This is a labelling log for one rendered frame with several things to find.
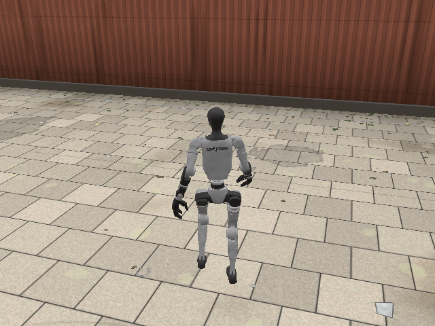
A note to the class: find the right robot hand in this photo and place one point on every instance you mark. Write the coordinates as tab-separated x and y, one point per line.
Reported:
242	177

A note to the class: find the robot left upper arm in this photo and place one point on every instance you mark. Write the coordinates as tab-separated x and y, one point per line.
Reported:
192	155

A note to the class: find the left robot forearm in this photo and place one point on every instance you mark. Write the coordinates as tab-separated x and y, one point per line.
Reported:
183	185

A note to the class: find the left robot hand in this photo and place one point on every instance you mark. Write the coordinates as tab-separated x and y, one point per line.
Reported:
175	207

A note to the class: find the robot left foot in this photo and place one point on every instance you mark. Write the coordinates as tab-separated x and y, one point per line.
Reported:
201	262

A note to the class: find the right robot forearm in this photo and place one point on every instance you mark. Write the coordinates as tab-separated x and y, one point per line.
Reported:
248	173

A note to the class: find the robot foot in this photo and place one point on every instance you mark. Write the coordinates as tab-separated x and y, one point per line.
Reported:
201	262
231	277

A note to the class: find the robot right foot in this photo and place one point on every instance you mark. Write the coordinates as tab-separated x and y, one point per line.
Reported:
231	277

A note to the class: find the robot right upper arm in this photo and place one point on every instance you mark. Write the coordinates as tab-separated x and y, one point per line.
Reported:
238	143

